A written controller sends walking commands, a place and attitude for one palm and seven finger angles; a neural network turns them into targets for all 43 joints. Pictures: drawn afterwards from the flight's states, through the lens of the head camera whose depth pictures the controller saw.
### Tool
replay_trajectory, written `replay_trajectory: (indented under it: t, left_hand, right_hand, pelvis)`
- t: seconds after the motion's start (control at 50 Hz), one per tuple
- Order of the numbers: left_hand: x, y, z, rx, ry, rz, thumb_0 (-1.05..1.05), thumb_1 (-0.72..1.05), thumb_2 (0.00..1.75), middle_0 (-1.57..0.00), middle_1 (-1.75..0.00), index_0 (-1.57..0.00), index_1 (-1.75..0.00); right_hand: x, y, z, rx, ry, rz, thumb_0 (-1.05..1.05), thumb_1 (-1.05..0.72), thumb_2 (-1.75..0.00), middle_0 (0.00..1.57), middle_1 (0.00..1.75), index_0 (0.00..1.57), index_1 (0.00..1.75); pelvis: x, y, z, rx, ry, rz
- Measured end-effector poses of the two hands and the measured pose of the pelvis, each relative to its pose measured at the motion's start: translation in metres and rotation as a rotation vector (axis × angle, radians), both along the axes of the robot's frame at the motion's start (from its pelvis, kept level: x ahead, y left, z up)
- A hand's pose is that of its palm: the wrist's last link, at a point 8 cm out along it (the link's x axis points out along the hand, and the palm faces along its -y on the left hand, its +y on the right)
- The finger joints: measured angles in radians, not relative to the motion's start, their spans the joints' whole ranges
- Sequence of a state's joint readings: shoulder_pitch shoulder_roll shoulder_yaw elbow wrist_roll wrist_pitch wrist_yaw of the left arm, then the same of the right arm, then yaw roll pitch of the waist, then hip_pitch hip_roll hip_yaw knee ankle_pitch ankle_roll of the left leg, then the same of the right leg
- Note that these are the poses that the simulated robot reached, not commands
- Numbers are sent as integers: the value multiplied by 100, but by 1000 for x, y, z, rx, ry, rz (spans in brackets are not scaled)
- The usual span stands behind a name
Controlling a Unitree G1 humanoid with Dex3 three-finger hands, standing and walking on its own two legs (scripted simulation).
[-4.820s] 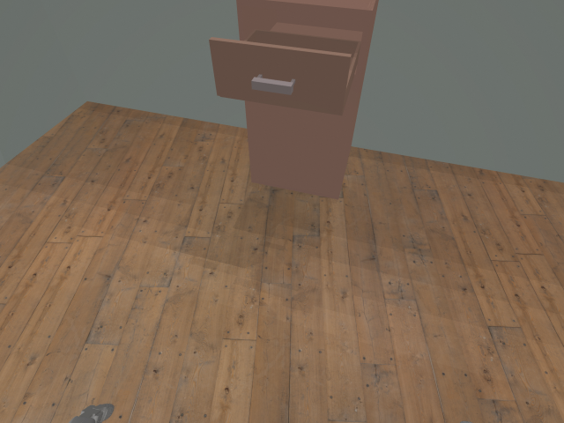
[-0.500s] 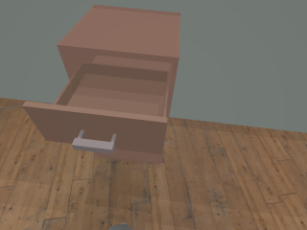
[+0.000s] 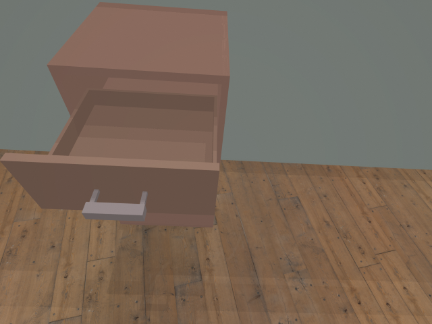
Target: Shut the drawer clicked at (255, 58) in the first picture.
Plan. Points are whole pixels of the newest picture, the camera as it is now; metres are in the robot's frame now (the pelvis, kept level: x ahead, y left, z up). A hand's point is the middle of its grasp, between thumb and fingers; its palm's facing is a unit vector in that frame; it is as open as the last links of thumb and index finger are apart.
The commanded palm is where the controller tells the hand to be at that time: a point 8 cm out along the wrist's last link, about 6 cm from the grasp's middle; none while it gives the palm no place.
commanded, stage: come to a stop and stand still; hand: left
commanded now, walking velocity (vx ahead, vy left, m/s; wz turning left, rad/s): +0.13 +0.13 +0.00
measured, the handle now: (117, 202) +0.35 +0.23 -0.02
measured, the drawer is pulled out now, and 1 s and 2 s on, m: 0.30 0.30 0.30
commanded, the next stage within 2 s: look again from close up in 0.90 s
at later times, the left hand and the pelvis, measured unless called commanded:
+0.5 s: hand out of the picture -0.06 +0.14 -0.16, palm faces +0.13 -0.97 -0.21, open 7.4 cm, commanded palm none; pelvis -0.01 -0.02 +0.00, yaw +1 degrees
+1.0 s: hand out of the picture +0.00 +0.18 -0.17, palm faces +0.04 -0.98 -0.20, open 7.3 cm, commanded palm none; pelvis -0.01 +0.01 +0.00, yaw +0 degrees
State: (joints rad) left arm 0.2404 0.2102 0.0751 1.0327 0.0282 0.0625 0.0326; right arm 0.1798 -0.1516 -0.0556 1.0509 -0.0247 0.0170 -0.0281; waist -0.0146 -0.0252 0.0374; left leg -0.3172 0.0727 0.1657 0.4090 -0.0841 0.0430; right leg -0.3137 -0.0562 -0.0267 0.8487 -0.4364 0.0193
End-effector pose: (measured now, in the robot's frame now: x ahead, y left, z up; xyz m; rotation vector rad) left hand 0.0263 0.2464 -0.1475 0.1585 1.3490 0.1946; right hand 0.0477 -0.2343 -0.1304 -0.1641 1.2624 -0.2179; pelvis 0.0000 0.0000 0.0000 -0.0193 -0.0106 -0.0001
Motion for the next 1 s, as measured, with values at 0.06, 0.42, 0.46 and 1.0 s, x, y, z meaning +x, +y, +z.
replay_trajectory:
  t: [0.06, 0.42, 0.46, 1.0]
  left_hand:
    - [-4, -15, 6, 21, -25, -16, 1, 91, 90, -19, -30, -20, -30]
    - [-75, -74, 24, -11, 86, 94, 1, 90, 90, -20, -30, -21, -30]
    - [-83, -69, 20, -18, 111, 107, 1, 90, 90, -20, -30, -21, -30]
    - [-33, -14, 7, -27, 18, -4, 1, 91, 90, -19, -30, -20, -30]
  right_hand:
    - [-29, -13, -13, 37, 44, -24, 0, -91, -90, 20, 30, 20, 30]
    - [-76, -35, -19, 92, 249, 17, 1, -91, -90, 20, 30, 19, 30]
    - [-56, -31, -18, 75, 209, 32, 1, -91, -90, 20, 30, 19, 30]
    - [-10, 17, -8, 55, -3, 31, -2, -94, -90, 21, 30, 20, 30]
  pelvis:
    - [-7, -14, -3, 20, 3, 3]
    - [-8, -33, 8, 59, 13, 28]
    - [-8, -27, 6, 57, 12, 28]
    - [-9, 10, 4, 30, -13, 2]
